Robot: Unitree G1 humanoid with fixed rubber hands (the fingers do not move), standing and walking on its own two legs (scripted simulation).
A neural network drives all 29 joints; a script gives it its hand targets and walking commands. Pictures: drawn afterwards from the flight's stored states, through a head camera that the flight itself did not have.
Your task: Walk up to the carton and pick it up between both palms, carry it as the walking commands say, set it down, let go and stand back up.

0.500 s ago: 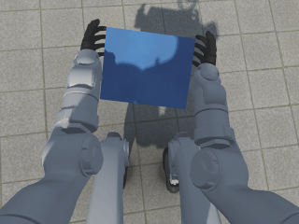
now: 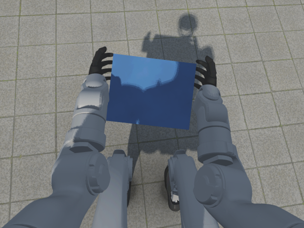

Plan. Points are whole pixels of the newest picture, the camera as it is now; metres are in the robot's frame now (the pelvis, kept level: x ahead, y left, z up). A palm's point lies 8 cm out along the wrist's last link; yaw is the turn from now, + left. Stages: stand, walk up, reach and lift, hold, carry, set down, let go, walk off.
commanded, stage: reach and lift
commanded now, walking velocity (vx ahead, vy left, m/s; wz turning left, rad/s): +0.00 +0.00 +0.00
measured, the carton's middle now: (150, 95) +0.45 +0.01 -0.13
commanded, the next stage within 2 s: none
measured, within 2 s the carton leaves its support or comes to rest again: neither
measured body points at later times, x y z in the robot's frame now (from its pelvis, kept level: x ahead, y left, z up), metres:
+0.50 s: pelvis +0.02 +0.00 +0.07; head +0.19 +0.02 +0.48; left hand +0.46 +0.15 +0.02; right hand +0.44 -0.14 +0.03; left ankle +0.10 +0.11 -0.52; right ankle +0.09 -0.13 -0.52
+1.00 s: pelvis +0.03 -0.01 +0.14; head +0.17 +0.01 +0.57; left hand +0.44 +0.14 +0.10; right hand +0.42 -0.15 +0.11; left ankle +0.10 +0.11 -0.52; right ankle +0.09 -0.13 -0.52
